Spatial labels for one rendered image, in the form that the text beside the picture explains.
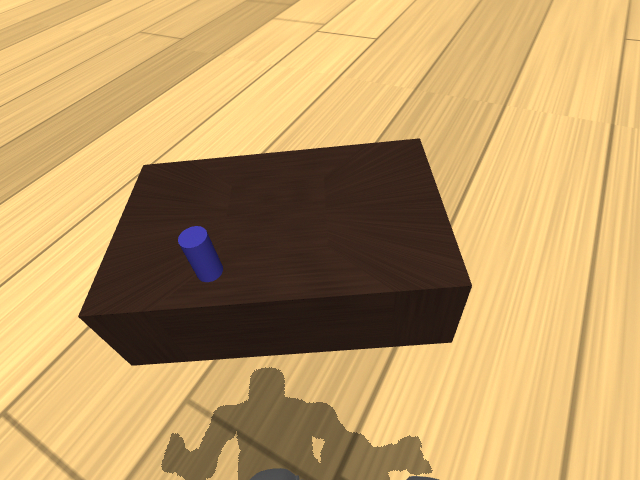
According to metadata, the can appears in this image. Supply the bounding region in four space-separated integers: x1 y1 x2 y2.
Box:
178 226 223 282

